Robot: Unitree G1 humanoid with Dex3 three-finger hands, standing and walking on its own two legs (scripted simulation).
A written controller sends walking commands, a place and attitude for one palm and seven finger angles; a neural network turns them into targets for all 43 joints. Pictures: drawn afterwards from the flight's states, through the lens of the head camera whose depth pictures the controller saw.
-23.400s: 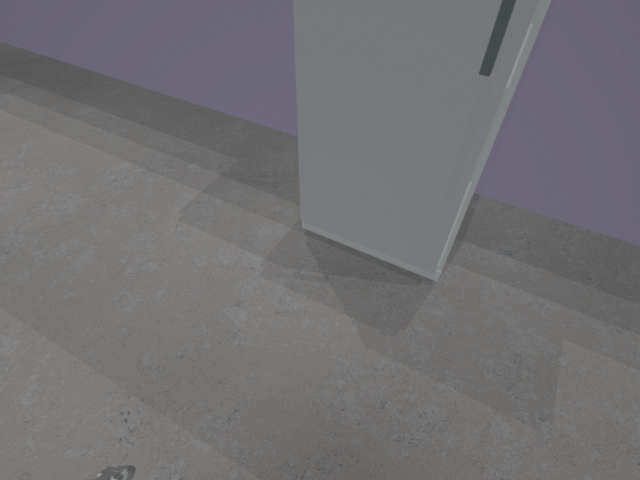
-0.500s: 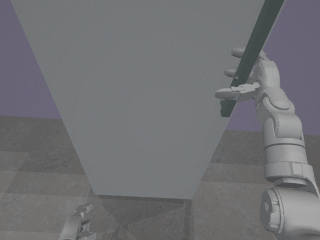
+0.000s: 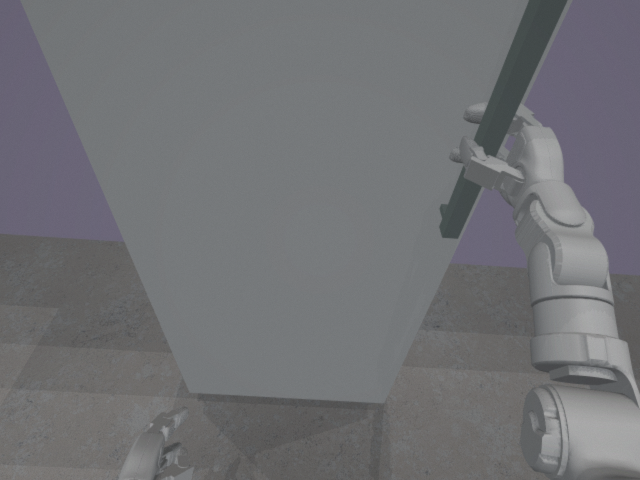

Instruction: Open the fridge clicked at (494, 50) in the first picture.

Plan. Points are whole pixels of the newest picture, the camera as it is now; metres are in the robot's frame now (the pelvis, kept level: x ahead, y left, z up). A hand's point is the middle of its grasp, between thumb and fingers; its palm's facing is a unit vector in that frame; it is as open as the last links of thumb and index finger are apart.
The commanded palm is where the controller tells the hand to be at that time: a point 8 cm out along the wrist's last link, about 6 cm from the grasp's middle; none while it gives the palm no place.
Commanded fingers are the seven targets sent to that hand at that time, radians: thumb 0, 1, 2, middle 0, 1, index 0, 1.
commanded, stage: grip the handle and tug to test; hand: right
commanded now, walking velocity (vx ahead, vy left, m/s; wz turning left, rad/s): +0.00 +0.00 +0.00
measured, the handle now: (483, 130) +0.47 -0.16 +0.24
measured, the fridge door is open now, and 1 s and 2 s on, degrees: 0 4 25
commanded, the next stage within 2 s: pull the door a little, standing still in 0.74 s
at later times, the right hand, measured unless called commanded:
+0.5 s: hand (473, 162) +0.42 -0.14 +0.23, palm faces +0.01 +1.00 -0.03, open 5.9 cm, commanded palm +0.37 -0.19 +0.23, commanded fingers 0.00 -0.90 -0.90 0.45 1.40 0.45 1.40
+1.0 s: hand (478, 182) +0.38 -0.14 +0.23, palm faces -0.01 +1.00 -0.02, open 6.2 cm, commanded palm +0.33 -0.18 +0.23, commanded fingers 0.00 -0.90 -0.90 0.45 1.40 0.45 1.40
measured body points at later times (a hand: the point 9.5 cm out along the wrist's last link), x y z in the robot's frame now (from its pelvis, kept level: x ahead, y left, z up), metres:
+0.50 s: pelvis +0.00 +0.00 +0.00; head -0.01 +0.02 +0.45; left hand +0.16 +0.23 -0.10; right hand +0.41 -0.20 +0.24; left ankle +0.06 +0.12 -0.74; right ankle -0.09 -0.10 -0.74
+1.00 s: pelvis +0.02 +0.00 +0.00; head +0.00 +0.02 +0.45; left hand +0.22 +0.22 -0.08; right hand +0.37 -0.19 +0.23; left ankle +0.06 +0.12 -0.74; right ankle -0.09 -0.10 -0.74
